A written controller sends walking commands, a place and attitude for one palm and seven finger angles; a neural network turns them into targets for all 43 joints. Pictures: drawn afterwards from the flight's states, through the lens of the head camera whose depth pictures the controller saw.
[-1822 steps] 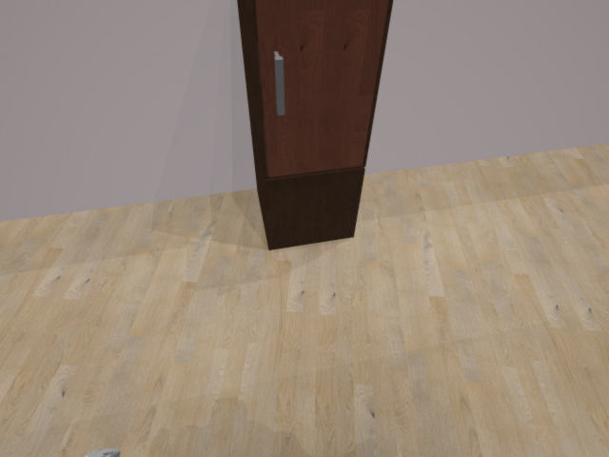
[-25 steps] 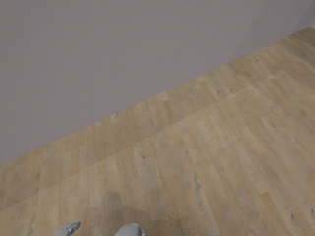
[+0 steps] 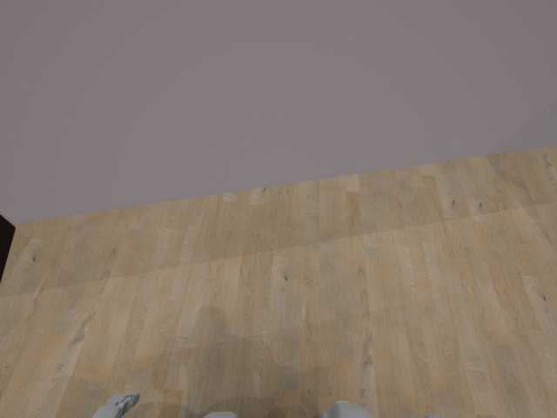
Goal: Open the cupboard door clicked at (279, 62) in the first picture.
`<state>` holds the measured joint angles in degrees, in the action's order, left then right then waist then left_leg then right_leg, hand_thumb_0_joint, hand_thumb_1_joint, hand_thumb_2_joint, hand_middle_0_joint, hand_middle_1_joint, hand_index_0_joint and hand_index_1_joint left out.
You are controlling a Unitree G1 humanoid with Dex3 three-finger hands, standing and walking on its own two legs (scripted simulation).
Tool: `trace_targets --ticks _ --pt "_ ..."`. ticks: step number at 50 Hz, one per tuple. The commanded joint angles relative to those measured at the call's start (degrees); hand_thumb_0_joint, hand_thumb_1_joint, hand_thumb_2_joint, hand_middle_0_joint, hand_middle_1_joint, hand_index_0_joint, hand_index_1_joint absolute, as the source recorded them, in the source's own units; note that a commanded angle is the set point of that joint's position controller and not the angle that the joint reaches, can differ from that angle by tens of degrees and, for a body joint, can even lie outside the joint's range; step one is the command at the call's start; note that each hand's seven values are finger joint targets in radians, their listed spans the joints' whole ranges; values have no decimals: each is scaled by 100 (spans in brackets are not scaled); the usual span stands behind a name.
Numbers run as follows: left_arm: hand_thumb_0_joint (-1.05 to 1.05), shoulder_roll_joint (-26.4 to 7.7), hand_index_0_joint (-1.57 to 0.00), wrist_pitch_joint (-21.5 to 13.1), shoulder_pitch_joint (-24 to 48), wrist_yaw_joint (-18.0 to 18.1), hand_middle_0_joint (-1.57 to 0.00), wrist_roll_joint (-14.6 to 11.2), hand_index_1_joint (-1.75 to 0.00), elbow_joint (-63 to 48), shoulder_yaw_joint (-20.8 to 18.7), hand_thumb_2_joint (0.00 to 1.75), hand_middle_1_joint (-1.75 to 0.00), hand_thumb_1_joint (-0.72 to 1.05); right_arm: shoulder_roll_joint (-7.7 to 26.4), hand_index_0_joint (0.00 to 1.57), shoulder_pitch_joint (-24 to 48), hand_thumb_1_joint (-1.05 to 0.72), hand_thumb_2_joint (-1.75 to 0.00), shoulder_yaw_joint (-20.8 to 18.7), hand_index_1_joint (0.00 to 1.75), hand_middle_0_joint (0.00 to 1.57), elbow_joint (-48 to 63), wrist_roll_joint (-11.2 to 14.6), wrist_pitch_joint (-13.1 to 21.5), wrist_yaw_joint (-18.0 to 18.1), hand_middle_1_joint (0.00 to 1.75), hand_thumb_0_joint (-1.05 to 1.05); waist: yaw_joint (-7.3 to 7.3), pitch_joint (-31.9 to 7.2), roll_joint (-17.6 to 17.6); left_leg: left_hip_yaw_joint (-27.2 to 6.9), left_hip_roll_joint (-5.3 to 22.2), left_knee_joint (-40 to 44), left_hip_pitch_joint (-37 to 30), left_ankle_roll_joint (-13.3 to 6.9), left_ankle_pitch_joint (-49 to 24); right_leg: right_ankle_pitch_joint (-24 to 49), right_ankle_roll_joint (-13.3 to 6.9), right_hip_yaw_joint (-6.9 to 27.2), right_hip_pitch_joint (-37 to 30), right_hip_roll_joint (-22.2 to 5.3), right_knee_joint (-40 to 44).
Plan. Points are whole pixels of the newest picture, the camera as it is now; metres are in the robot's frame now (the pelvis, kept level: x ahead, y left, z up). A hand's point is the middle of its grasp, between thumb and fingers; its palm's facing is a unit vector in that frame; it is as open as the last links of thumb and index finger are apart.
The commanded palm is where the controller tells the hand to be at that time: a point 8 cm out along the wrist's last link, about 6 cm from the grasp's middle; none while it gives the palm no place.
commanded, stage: turn to face it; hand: left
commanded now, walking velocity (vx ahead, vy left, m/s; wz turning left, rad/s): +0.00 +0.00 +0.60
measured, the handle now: out of the picture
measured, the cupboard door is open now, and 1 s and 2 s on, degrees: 56 56 56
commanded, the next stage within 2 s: take the last steps up to it in 1.84 s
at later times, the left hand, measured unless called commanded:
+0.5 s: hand out of the picture +0.02 +0.20 -0.18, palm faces +0.33 -0.91 -0.25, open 7.4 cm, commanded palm none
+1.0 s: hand out of the picture -0.02 +0.14 -0.17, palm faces +0.61 -0.76 -0.22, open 7.4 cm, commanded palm none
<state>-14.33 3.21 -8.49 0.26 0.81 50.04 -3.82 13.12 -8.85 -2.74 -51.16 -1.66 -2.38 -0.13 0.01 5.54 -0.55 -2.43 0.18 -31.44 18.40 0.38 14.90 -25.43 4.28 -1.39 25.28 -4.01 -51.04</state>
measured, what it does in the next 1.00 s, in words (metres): steps on the spot, turning left: right foot, then left foot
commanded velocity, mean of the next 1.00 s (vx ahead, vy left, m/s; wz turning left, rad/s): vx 0.00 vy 0.00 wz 0.60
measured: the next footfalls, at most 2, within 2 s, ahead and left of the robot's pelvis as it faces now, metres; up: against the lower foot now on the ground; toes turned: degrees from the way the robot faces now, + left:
right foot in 0.08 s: +0.05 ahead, -0.15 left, +0.00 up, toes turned +0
left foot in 0.40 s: +0.03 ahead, +0.10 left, +0.00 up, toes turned +20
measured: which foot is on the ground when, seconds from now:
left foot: down 0.00-0.08, up 0.10-0.38, down 0.40-0.68, up 0.70-1.00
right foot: up 0.00-0.06, down 0.08-0.38, up 0.40-0.66, down 0.68-1.00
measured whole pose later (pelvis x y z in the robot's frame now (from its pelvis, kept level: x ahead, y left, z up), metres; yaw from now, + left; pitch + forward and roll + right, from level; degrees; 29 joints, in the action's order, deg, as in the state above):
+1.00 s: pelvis +0.05 -0.05 +0.00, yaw +38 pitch +1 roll +2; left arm -12.0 0.8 -13.1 0.6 1.4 50.4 -2.3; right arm 13.9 -5.7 -3.4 -51.3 -0.6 -3.6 -1.8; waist 0.3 6.5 -3.1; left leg 5.7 0.0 -36.3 18.7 2.1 19.9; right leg -21.3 1.4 -13.0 13.2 -9.4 -34.6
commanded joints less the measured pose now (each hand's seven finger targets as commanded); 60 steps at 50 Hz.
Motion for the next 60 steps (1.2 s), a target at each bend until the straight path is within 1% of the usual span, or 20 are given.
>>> trace_targets --ticks 1,2,4,5,9,13,17,18,19,20,32,33,34,35,38,48,49,51,52,60 --pt "0 -377 -20 -238 -519 9 -20 -17 -30 -375 -139 90 -30 90 1219 20 248 -90 -90 -425 30 20 469 25 83 50 30 0 113 -924 981 -1245 994 623 37 -706 -1471 737 -52 -249 -1265 365 1642" --pt "0 -513 -20 -290 -750 35 -20 -7 -30 -339 -186 90 -30 90 1112 20 308 -90 -90 -414 30 20 512 63 75 37 30 0 243 -969 650 -1139 752 283 455 -493 -1032 1165 -99 -130 -1893 203 2469" --pt "0 -1382 -20 -357 -947 116 -20 124 -30 -373 -329 90 -30 90 572 20 386 -90 -90 -338 30 20 748 114 82 -39 30 0 415 -914 -1745 216 -420 -2297 1694 196 2012 1646 -1170 2291 -2246 -2369 3689" --pt "0 -1212 -20 -377 -797 150 -20 82 -30 -427 -275 90 -30 90 777 20 330 -90 -90 -368 30 20 671 74 26 -54 30 0 320 -817 -1393 -119 -78 -3431 1528 124 1923 1436 -1456 2123 -1623 -2420 3634" --pt "0 -694 -20 -356 -81 171 -20 84 -30 -548 -127 90 -30 90 468 20 268 -90 -90 -281 30 20 420 83 -51 -150 30 0 -65 -577 -1230 302 188 -3287 1369 317 1244 3321 -1091 208 -1645 -1455 3026" --pt "0 -951 -20 -376 -668 156 -20 100 -30 -309 -208 90 -30 90 274 20 619 -90 -90 -173 30 20 468 124 18 -194 30 0 280 -803 -1120 807 19 -1515 889 310 1206 4560 -1039 -144 -2399 -1549 2533" --pt "0 -1058 -20 -344 -575 110 -20 32 -30 -296 -272 90 -30 90 487 20 131 -90 -90 -195 30 20 388 98 68 -168 30 0 -11 -974 -963 937 -57 88 -281 150 95 4046 -680 -542 -1924 -1533 1794" --pt "0 -942 -20 -322 -488 88 -20 3 -30 -334 -253 90 -30 90 754 20 -216 -90 -90 -274 30 20 325 76 107 -168 30 0 -229 -1178 -367 490 272 662 -1193 -4 -876 3335 -414 -740 -1237 -1391 962" --pt "0 -520 -20 -287 -455 40 -20 -45 -30 -563 -181 90 -30 90 1488 20 -689 -90 -90 -452 30 20 292 6 161 -121 30 0 -471 -1450 1570 -1761 1928 835 -2175 -858 -3020 32 65 -947 441 -539 -422" --pt "0 -472 -20 -230 -46 64 -20 14 -30 -780 -84 90 -30 90 1756 20 -1040 -90 -90 -505 30 20 169 24 103 -66 30 0 -619 -1352 1572 -2305 2575 942 -2001 -1515 -3664 -1464 54 -325 966 -284 -1232" --pt "0 -417 -20 -249 -661 18 -20 -20 -30 -343 -153 90 -30 90 1206 20 329 -90 -90 -412 30 20 500 37 67 50 30 0 177 -958 857 -1240 901 502 221 -634 -1253 914 -78 -245 -1545 342 1929" --pt "0 -694 -20 -304 -919 54 -20 26 -30 -332 -224 90 -30 90 1005 20 387 -90 -90 -400 30 20 563 81 59 21 30 0 324 -984 235 -1002 509 -32 793 -358 -501 992 -184 226 -2189 -108 2847" --pt "0 -1235 -20 -349 -1004 111 -20 120 -30 -341 -337 90 -30 90 605 20 346 -90 -90 -343 30 20 690 116 53 -18 30 0 378 -901 -1419 -70 -315 -1381 1813 108 1161 866 -781 1948 -2566 -1694 3578" --pt "0 -1405 -20 -323 -917 114 -20 101 -30 -414 -289 90 -30 90 688 20 501 -90 -90 -340 30 20 770 74 54 -66 30 0 429 -780 -1574 33 -287 -2860 1625 145 2091 1168 -1321 2309 -1789 -2476 3761" --pt "0 -742 -20 -335 -151 170 -20 61 -30 -544 -147 90 -30 90 621 20 312 -90 -90 -359 30 20 472 67 -62 -118 30 0 -53 -508 -1213 -7 158 -3996 1610 239 1208 2326 -1193 877 -1441 -1678 3303" --pt "0 -1041 -20 -359 -691 116 -20 53 -30 -224 -272 90 -30 90 429 20 313 -90 -90 -178 30 20 431 109 61 -169 30 0 60 -979 -1093 918 -66 -26 -120 151 282 4349 -730 -535 -2169 -1562 1896" --pt "0 -1000 -20 -344 -574 94 -20 2 -30 -280 -277 90 -30 90 647 20 -69 -90 -90 -238 30 20 330 81 98 -159 30 0 -190 -1161 -655 759 49 611 -940 47 -540 3878 -504 -731 -1625 -1505 1252" --pt "0 -400 -20 -271 -197 48 -20 -24 -30 -736 -86 90 -30 90 1754 20 -860 -90 -90 -508 30 20 232 22 119 -68 30 0 -610 -1360 1895 -2366 2505 950 -2220 -1481 -4145 -1485 112 -633 963 -300 -1053" --pt "0 -581 -20 -215 96 87 -20 31 -30 -832 -112 90 -30 90 1713 20 -1012 -90 -90 -484 30 20 153 16 109 -23 30 0 -648 -1314 995 -2180 2456 852 -1894 -1614 -3171 -1305 23 -93 1009 -281 -1502" --pt "0 -393 -20 -142 -37 -1 -20 -4 -30 -442 -124 90 -30 90 1207 20 26 -90 -90 -356 30 20 376 -9 146 72 30 0 -98 -831 994 -1148 1172 1057 -555 -901 -1713 -15 11 -18 -40 44 -113"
